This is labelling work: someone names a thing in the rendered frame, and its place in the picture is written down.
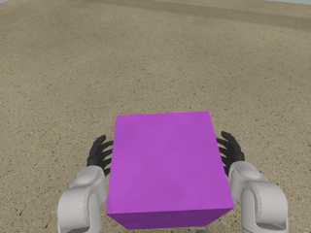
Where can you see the carton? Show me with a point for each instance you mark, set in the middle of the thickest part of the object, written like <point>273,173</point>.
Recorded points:
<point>166,172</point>

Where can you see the robot right forearm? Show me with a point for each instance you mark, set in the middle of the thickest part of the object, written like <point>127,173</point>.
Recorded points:
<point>264,206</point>

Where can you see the right robot hand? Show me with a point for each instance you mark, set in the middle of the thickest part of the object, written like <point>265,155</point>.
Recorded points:
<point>232,151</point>

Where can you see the robot left forearm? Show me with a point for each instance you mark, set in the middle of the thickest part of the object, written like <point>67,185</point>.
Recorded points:
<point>78,208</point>

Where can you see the left robot hand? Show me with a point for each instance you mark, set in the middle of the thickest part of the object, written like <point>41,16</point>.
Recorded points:
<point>96,155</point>

